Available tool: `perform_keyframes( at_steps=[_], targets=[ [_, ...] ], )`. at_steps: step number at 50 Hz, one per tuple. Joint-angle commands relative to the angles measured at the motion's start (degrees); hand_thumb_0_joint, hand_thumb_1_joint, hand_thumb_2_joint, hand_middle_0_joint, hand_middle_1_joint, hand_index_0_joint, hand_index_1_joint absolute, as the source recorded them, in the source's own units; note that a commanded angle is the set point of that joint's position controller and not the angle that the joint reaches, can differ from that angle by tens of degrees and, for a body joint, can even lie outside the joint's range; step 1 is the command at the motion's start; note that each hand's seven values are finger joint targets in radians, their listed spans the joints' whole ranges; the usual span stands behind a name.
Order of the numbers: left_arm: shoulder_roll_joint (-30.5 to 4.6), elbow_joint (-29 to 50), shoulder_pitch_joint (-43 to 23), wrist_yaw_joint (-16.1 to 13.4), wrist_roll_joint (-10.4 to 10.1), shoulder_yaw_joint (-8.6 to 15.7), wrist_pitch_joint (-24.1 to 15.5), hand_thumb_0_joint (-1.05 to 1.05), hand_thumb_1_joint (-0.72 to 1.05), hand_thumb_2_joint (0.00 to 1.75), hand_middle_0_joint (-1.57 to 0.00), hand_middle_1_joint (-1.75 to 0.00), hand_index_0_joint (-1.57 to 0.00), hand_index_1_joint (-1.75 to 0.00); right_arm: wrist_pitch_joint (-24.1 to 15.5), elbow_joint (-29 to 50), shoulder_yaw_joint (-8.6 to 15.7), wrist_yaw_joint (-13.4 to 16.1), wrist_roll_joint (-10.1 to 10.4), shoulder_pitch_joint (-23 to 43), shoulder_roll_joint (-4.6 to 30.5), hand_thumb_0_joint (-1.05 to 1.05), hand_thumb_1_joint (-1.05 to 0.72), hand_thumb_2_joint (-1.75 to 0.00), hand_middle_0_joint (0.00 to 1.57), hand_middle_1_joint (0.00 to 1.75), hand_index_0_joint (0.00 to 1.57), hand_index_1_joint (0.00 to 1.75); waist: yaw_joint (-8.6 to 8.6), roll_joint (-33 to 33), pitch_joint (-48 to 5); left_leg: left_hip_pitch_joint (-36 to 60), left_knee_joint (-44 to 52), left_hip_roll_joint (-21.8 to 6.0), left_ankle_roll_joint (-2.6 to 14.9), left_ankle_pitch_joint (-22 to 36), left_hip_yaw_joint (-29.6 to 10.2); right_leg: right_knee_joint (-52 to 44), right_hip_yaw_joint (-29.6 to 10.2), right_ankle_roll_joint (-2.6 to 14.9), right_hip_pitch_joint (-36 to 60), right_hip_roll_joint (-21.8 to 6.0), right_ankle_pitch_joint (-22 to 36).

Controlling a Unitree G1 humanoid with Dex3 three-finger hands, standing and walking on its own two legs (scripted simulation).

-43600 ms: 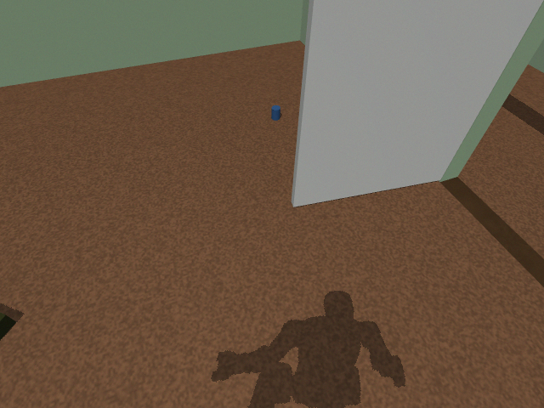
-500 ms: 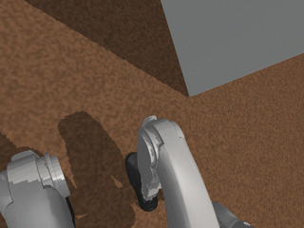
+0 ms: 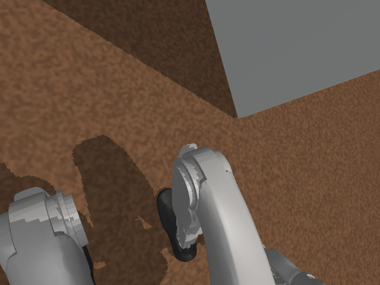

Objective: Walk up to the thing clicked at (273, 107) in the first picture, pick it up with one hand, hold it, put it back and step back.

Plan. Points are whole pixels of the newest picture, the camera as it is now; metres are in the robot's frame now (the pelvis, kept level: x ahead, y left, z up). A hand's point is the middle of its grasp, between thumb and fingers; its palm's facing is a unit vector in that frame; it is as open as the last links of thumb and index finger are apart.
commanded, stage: open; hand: left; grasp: from above
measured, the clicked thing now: out of the picture +0.44 +0.32 -0.26
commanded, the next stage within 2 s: withdraw in 0.22 s
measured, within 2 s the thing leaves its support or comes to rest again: neither
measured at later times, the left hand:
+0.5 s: hand out of the picture +0.43 +0.33 -0.23, palm faces -0.39 -0.16 -0.91, open 13.8 cm
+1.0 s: hand out of the picture +0.41 +0.34 -0.05, palm faces -0.48 -0.13 -0.87, open 14.1 cm
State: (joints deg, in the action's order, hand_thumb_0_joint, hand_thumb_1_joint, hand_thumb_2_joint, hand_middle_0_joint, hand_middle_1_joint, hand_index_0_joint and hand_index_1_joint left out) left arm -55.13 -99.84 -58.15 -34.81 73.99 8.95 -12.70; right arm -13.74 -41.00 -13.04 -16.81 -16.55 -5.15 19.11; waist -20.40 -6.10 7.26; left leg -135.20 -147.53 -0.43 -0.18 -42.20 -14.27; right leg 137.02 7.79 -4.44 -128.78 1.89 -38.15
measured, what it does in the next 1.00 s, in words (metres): rises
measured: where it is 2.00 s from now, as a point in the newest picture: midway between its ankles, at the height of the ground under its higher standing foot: (135, 261)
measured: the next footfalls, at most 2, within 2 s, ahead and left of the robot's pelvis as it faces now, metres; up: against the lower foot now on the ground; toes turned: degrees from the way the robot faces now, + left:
none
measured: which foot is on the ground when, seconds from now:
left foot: down 0.00-1.00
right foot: down 0.00-1.00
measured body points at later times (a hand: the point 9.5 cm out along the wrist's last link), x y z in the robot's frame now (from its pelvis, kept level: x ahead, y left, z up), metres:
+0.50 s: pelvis +0.00 +0.00 +0.00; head +0.25 +0.13 +0.34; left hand +0.45 +0.33 -0.18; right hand +0.06 -0.26 -0.06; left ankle +0.06 +0.12 -0.26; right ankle +0.11 -0.13 -0.26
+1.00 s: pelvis -0.02 -0.01 +0.07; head +0.19 +0.07 +0.46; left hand +0.43 +0.34 +0.00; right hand +0.12 -0.27 -0.04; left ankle +0.06 +0.12 -0.26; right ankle +0.11 -0.13 -0.26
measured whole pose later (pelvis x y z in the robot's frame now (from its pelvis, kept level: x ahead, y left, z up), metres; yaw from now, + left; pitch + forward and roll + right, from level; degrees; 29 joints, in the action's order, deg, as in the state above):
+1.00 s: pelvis -0.02 -0.01 +0.07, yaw +7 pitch +32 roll -7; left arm -40.8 -73.6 -53.9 -8.5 64.3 -1.0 -10.0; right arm -1.8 -38.4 -2.9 -9.7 -5.6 -7.4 18.0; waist -10.6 1.3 -4.3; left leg -126.3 -131.5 -0.5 -0.3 -37.7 -7.4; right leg 126.4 3.2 -2.5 -122.5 -0.4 -36.3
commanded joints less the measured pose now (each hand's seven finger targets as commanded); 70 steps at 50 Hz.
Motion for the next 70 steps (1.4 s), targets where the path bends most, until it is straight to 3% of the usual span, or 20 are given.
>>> perform_keyframes(
  at_steps=[1, 8, 10, 12, 16, 18, 20, 23, 24, 26, 29, 32, 39, 42, 46, 49, 58, 62, 66, 70],
  targets=[
    [-10.4, 6.7, -13.8, -1.1, -1.2, -1.0, -1.5, 0.00, -0.42, 0.90, -0.15, -0.97, -0.16, -0.96, 0.5, -0.7, 5.3, 0.9, 0.7, -10.8, 18.4, 0.00, -0.90, -0.90, 0.20, 0.30, 0.20, 0.30, -2.80, 27.8, -37.0, 28.0, 15.8, -1.2, 0.52, 13.7, 6.5, -10.8, 7.0, 5.36, 20.4, 2.6, 15.3],
    [-12.6, 6.4, -13.1, -2.8, 0.8, 0.2, -2.8, 0.00, -0.47, 0.95, -0.09, -1.02, -0.10, -1.01, 1.5, -0.1, 4.3, 1.4, 1.0, -9.9, 17.7, 0.00, -0.89, -0.90, 0.20, 0.30, 0.20, 0.30, -1.62, 28.4, -36.8, 28.2, 16.4, -1.2, 0.20, 14.0, 6.4, -10.2, 7.4, 5.52, 19.5, 2.7, 15.3],
    [-10.0, 5.5, -14.2, -3.1, 1.4, -2.1, -2.8, 0.00, -0.47, 0.96, -0.08, -1.04, -0.09, -1.03, 1.2, 0.4, 4.7, 1.3, 0.8, -9.4, 18.1, 0.00, -0.89, -0.90, 0.20, 0.30, 0.20, 0.30, -2.78, 27.8, -35.2, 27.6, 16.0, -1.2, 0.35, 13.2, 6.7, -10.3, 7.1, 5.47, 18.4, 2.9, 14.8],
    [-12.4, 5.1, -14.0, -4.0, 2.1, 0.2, -2.5, 0.00, -0.47, 0.97, -0.07, -1.05, -0.09, -1.03, 1.3, 0.1, 4.6, 1.4, 0.7, -10.3, 18.4, 0.00, -0.89, -0.90, 0.20, 0.30, 0.20, 0.30, -2.45, 27.8, -35.7, 28.0, 16.4, -1.1, 0.33, 13.6, 6.5, -10.3, 7.6, 5.43, 18.1, 2.8, 15.0],
    [-11.2, 3.1, -14.5, -4.5, 2.2, -0.6, -1.8, 0.00, -0.45, 0.98, -0.08, -1.07, -0.09, -1.05, 0.5, 0.3, 4.4, 1.0, 0.0, -9.7, 18.5, 0.00, -0.89, -0.90, 0.20, 0.30, 0.20, 0.30, -3.69, 26.7, -32.2, 26.8, 16.7, -1.2, 0.37, 10.7, 6.1, -10.4, 7.8, 5.22, 16.3, 2.5, 12.6],
    [-13.4, 4.8, -14.8, -5.0, 1.9, 0.8, -1.2, 0.00, -0.51, 0.98, -0.07, -1.03, -0.08, -1.02, 0.7, 0.8, 5.0, 1.5, 0.6, -9.9, 19.2, 0.00, -0.90, -0.90, 0.20, 0.30, 0.20, 0.30, -2.16, 27.5, -35.5, 27.6, 17.0, -1.2, 0.39, 11.8, 6.4, -11.1, 7.0, 5.43, 18.2, 2.8, 13.3],
    [-12.5, 6.1, -17.1, -5.1, 1.5, -0.2, -0.9, 0.00, -0.51, 0.98, -0.06, -1.03, -0.08, -1.01, -0.1, 0.7, 4.7, 1.2, 0.4, -9.4, 18.7, 0.00, -0.90, -0.90, 0.20, 0.30, 0.20, 0.30, -2.67, 29.8, -35.7, 29.3, 17.0, -1.4, 0.06, 11.5, 6.1, -9.9, 7.2, 5.44, 17.2, 2.3, 13.2],
    [-15.0, 10.8, -17.5, -4.5, 1.6, 2.0, 0.2, 0.00, -0.50, 0.97, -0.07, -1.02, -0.08, -1.00, -0.4, 0.6, 5.7, 1.0, 0.9, -9.7, 19.2, 0.00, -0.90, -0.90, 0.20, 0.30, 0.20, 0.30, -1.58, 32.8, -38.6, 31.8, 17.3, -1.3, -0.26, 12.2, 6.1, -8.7, 7.5, 5.46, 15.7, 2.0, 13.6],
    [-17.1, 14.1, -17.0, -4.2, 1.2, 3.5, 0.4, 0.00, -0.52, 0.98, -0.07, -1.01, -0.07, -1.00, -0.3, 0.3, 6.4, 1.0, 1.2, -9.7, 19.2, 0.00, -0.91, -0.90, 0.20, 0.30, 0.20, 0.30, 0.05, 35.5, -41.5, 33.3, 18.1, -1.4, -0.52, 13.1, 6.3, -9.0, 7.0, 5.76, 16.8, 2.1, 14.0],
    [-15.0, 19.3, -16.2, -3.2, 0.1, 3.4, 1.0, 0.00, -0.53, 0.99, -0.07, -1.01, -0.07, -1.00, -0.1, 0.8, 7.3, 0.6, 1.6, -9.6, 18.1, 0.00, -0.91, -0.90, 0.20, 0.30, 0.20, 0.30, 0.93, 38.4, -45.0, 35.7, 18.9, -1.2, -0.90, 14.3, 6.6, -8.9, 6.6, 6.10, 16.6, 1.8, 14.9],
    [-11.3, 28.0, -10.5, -0.4, -1.7, 2.7, 3.2, 0.00, -0.54, 1.00, -0.07, -1.00, -0.07, -1.00, 1.4, -0.1, 9.8, 0.2, 3.3, -10.3, 16.8, 0.00, -0.91, -0.90, 0.20, 0.30, 0.20, 0.30, 5.79, 43.4, -52.4, 40.2, 21.6, -0.7, -1.65, 19.0, 7.8, -9.3, 5.7, 6.78, 16.8, 1.8, 17.2],
    [-7.2, 32.2, -5.9, 3.8, -4.7, 1.3, 6.2, 0.00, -0.54, 1.00, -0.07, -0.99, -0.07, -1.00, 3.9, -0.5, 12.4, -0.1, 5.8, -11.5, 15.7, 0.00, -0.91, -0.90, 0.20, 0.30, 0.20, 0.30, 8.54, 40.9, -54.1, 38.7, 23.7, -0.2, -1.09, 20.4, 9.4, -11.9, 3.9, 6.92, 17.1, 1.5, 17.9],
    [5.0, 38.1, -9.2, 18.2, -11.1, -7.6, 8.0, 0.00, -0.54, 1.02, -0.08, -1.02, -0.07, -1.02, 9.5, 0.3, 15.6, 2.2, 10.1, -16.5, 13.4, 0.00, -0.91, -0.91, 0.20, 0.30, 0.20, 0.30, 4.71, 20.6, -48.4, 31.1, 26.2, 0.3, 1.92, 15.8, 10.4, -20.8, 1.0, 6.04, 25.0, 1.4, 16.0],
    [3.9, 37.4, -10.5, 22.9, -12.3, -7.7, 6.3, 0.00, -0.56, 1.03, -0.08, -1.02, -0.07, -1.03, 10.7, 1.5, 16.0, 4.6, 11.2, -16.2, 13.2, 0.00, -0.91, -0.91, 0.20, 0.30, 0.20, 0.30, 5.02, 14.1, -44.9, 28.1, 27.7, 0.9, 2.20, 11.2, 10.4, -23.3, 0.2, 6.41, 25.3, 0.9, 10.6],
    [3.1, 33.2, -10.4, 25.5, -10.6, -8.5, 3.4, 0.00, -0.54, 1.03, -0.08, -1.03, -0.07, -1.04, 12.0, 2.8, 14.8, 7.7, 11.3, -14.7, 11.7, 0.00, -0.91, -0.90, 0.20, 0.30, 0.20, 0.30, 5.46, 10.5, -40.5, 25.6, 28.1, 1.4, 2.18, 7.5, 11.6, -25.6, -1.2, 6.45, 25.9, 0.5, 5.5],
    [0.1, 32.1, -12.5, 24.5, -8.9, -7.1, 0.8, 0.00, -0.54, 1.03, -0.08, -1.02, -0.07, -1.04, 12.6, 3.5, 13.5, 9.3, 11.1, -13.4, 11.0, 0.00, -0.91, -0.90, 0.20, 0.30, 0.20, 0.30, 6.88, 11.5, -40.3, 24.9, 28.4, 1.8, 2.14, 5.8, 12.1, -25.8, -2.1, 6.71, 25.0, 0.3, 2.4],
    [-2.4, 21.7, -19.3, 15.9, -2.1, -7.1, -4.0, 0.00, -0.53, 1.02, -0.07, -1.02, -0.07, -1.02, 12.6, 2.9, 10.4, 10.8, 8.9, -12.1, 11.4, 0.00, -0.90, -0.90, 0.20, 0.30, 0.20, 0.30, 4.40, 19.3, -39.9, 26.7, 26.7, 1.7, 1.59, 4.7, 11.5, -21.3, -0.9, 6.95, 17.2, 0.5, 1.9],
    [-8.4, 22.2, -23.0, 11.6, 0.6, -2.8, -4.4, 0.00, -0.53, 1.01, -0.08, -1.01, -0.08, -1.01, 11.9, 2.2, 10.6, 10.8, 7.9, -13.3, 13.0, 0.00, -0.90, -0.90, 0.20, 0.30, 0.20, 0.30, 5.32, 25.7, -46.3, 33.5, 26.6, 1.6, 0.90, 7.9, 10.9, -17.7, 1.4, 6.79, 15.5, -0.2, 6.5],
    [-10.0, 25.3, -22.1, 8.4, 1.6, -0.1, -3.3, 0.00, -0.45, 0.92, -0.16, -0.93, -0.16, -0.93, 10.8, 1.2, 11.5, 10.3, 7.2, -15.0, 13.4, 0.00, -0.88, -0.89, 0.20, 0.30, 0.20, 0.30, 5.61, 31.7, -49.6, 38.0, 26.9, 1.3, 0.16, 10.6, 10.6, -15.0, 2.3, 6.88, 14.0, -0.6, 9.2],
    [-8.0, 32.9, -19.2, 8.1, -1.0, 0.2, -0.1, 0.00, -0.38, 0.88, -0.20, -0.89, -0.21, -0.88, 10.0, 1.3, 13.5, 9.5, 7.8, -15.6, 13.2, 0.00, -0.88, -0.89, 0.20, 0.30, 0.20, 0.30, 6.66, 35.0, -56.5, 42.9, 28.3, 0.9, -0.05, 12.7, 10.5, -14.9, 2.0, 7.19, 14.5, -0.8, 11.5]
  ],
)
